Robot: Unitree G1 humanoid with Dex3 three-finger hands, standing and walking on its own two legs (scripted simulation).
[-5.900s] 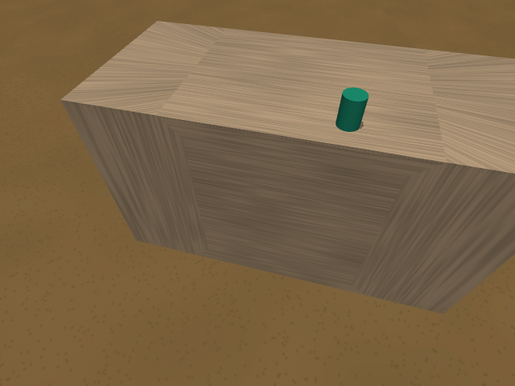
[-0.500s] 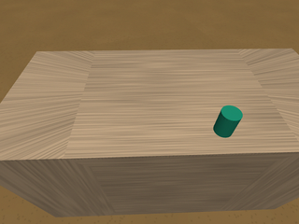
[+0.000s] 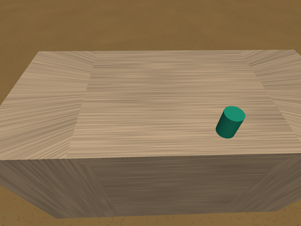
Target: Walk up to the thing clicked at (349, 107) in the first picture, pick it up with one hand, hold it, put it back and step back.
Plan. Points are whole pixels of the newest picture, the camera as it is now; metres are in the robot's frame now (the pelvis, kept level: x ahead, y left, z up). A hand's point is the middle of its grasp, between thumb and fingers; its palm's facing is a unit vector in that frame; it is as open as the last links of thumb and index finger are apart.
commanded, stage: rise first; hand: right
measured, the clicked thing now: (229, 122) +0.42 -0.25 +0.01
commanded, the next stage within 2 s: go down in 1.74 s
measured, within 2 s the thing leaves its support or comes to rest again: neither
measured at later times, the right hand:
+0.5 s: hand (252, 215) +0.17 -0.26 -0.08, palm faces +0.21 +0.91 -0.37, open 15.6 cm
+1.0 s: hand (275, 195) +0.19 -0.27 +0.03, palm faces +0.29 +0.88 -0.38, open 17.5 cm
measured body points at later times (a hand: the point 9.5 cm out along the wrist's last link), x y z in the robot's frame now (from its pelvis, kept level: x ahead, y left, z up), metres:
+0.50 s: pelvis +0.00 -0.01 +0.00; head +0.01 +0.00 +0.45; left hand +0.15 +0.26 -0.10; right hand +0.16 -0.31 -0.05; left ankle +0.01 +0.11 -0.75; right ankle -0.03 -0.14 -0.75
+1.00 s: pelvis +0.00 -0.02 +0.00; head +0.00 +0.00 +0.45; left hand +0.16 +0.25 -0.09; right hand +0.17 -0.32 +0.06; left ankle +0.01 +0.11 -0.75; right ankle -0.03 -0.14 -0.75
